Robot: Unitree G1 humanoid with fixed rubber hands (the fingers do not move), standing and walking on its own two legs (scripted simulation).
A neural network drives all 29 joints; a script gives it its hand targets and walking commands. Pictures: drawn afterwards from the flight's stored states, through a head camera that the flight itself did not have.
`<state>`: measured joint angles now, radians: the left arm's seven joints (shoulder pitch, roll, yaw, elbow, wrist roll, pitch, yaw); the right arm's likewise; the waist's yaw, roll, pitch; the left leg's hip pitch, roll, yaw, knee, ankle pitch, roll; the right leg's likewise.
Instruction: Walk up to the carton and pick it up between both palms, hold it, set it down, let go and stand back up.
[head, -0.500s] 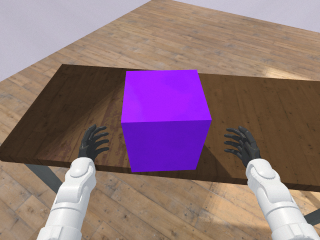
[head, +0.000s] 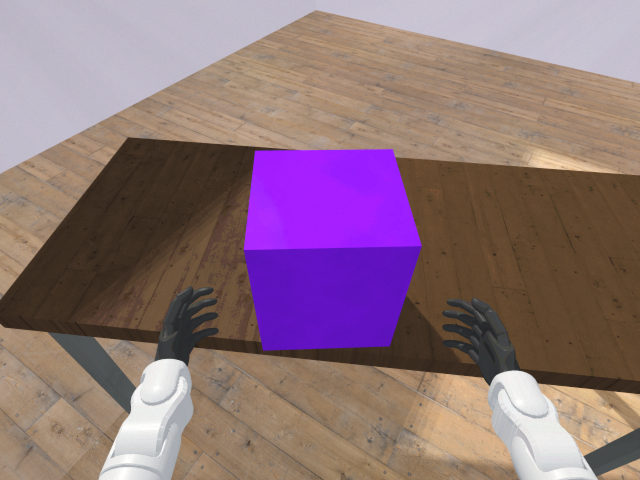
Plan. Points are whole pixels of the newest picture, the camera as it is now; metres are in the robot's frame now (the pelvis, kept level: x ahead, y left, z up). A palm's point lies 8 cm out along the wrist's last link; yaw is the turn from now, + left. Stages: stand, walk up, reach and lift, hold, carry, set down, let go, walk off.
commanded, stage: let go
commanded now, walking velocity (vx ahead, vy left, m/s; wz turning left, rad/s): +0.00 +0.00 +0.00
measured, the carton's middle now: (325, 253) +0.46 +0.03 +0.01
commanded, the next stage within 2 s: stand in 0.50 s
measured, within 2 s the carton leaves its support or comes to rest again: neither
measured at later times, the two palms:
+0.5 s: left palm (166, 397) +0.23 +0.21 -0.01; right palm (494, 405) +0.24 -0.19 +0.00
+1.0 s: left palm out of the picture +0.04 +0.28 -0.14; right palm out of the picture +0.02 -0.24 -0.13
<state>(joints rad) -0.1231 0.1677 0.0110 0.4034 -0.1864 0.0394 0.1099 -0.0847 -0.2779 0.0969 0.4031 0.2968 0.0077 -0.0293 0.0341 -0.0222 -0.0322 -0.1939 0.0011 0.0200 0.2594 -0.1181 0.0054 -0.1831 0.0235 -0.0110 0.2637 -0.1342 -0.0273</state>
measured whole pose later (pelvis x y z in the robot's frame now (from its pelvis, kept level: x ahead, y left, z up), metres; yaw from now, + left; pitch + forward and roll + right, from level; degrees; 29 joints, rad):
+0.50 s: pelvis +0.00 +0.01 +0.00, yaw +0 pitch +2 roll +0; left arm 0.07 0.15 -0.02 0.35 -0.13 -0.01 0.09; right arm 0.11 -0.23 0.07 0.36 0.24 -0.06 -0.03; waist 0.05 -0.03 -0.03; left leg -0.16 -0.01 0.02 0.27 -0.13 0.01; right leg -0.15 0.01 -0.01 0.27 -0.15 -0.02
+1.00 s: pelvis +0.04 +0.02 -0.01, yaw +0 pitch +1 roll +0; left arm 0.42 0.27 0.01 0.93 0.05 -0.03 0.00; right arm 0.49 -0.24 -0.02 0.88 -0.05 -0.04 0.01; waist 0.00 -0.03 -0.07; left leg -0.15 -0.02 0.03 0.41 -0.28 0.03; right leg -0.13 0.00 0.00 0.39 -0.28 0.00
